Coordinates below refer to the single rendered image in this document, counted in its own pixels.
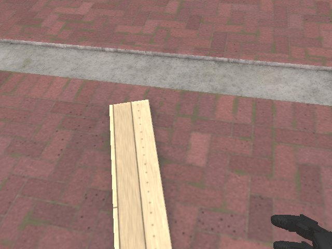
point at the robot right hand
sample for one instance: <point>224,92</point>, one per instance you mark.
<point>305,227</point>

